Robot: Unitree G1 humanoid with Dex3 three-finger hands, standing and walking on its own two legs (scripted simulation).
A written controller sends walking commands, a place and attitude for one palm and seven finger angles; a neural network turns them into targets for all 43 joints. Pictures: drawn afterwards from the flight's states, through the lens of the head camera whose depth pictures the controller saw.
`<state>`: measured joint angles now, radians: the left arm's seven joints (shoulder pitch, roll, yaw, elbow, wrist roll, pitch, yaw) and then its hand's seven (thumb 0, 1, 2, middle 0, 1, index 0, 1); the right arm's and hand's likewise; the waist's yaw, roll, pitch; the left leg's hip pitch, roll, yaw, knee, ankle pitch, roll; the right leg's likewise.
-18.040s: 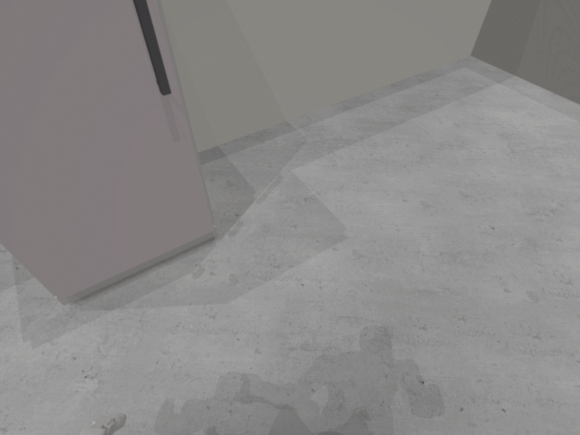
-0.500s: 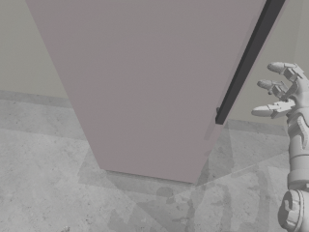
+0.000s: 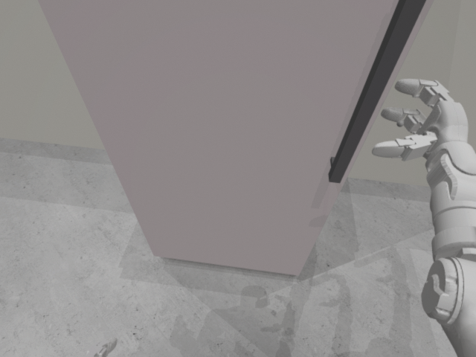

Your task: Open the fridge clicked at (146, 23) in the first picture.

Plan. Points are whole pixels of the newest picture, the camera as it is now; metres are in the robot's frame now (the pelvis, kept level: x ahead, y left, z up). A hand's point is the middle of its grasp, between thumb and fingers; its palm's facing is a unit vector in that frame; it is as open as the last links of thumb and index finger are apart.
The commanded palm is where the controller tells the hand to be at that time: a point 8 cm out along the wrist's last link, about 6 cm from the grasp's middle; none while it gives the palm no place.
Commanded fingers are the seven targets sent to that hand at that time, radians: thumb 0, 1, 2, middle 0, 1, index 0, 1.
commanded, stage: move the hooked fingers beside the handle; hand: right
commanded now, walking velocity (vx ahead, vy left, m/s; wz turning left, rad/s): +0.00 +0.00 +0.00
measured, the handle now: (370, 83) +0.52 -0.14 +0.22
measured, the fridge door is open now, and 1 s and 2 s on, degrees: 0 0 0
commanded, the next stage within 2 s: feel for the door with the fingertips in 0.08 s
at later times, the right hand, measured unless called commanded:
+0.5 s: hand (389, 128) +0.46 -0.17 +0.18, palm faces +0.01 +1.00 +0.03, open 14.0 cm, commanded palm +0.43 -0.22 +0.18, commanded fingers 0.00 0.50 -0.30 0.30 1.20 0.30 1.20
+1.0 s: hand (385, 116) +0.48 -0.17 +0.19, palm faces +0.02 +1.00 +0.02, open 13.7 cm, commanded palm +0.46 -0.22 +0.18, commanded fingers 0.00 0.50 -0.30 0.30 1.20 0.30 1.20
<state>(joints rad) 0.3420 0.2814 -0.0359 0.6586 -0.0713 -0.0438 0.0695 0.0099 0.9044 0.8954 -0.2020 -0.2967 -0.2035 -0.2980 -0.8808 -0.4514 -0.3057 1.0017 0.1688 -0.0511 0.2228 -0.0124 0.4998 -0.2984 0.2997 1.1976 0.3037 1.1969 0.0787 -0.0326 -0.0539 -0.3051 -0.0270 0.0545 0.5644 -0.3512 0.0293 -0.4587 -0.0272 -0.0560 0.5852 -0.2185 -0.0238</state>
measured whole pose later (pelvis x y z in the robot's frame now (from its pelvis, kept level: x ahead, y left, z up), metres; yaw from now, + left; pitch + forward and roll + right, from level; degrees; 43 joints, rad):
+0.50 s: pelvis +0.01 +0.00 +0.00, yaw +1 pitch +5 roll +1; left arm 0.35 0.28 -0.01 0.65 -0.08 -0.04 0.06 0.01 0.91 0.90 -0.20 -0.30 -0.20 -0.30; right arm -0.76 -0.39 -0.30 0.82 0.19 -0.01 0.20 -0.01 0.50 -0.30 0.30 1.20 0.30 1.20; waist 0.07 -0.03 -0.07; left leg -0.28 -0.03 0.04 0.55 -0.35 0.03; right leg -0.43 -0.03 -0.07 0.57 -0.23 -0.02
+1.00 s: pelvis +0.00 +0.01 +0.00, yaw -1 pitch +6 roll +1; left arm 0.37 0.28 -0.02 0.69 -0.06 -0.04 0.06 0.01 0.91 0.90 -0.20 -0.30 -0.20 -0.30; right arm -0.95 -0.42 -0.28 1.05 0.17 -0.08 0.19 -0.01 0.50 -0.30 0.35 1.24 0.35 1.23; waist 0.08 -0.03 -0.05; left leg -0.33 -0.03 0.07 0.58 -0.36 0.04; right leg -0.49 -0.03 -0.04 0.60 -0.22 -0.02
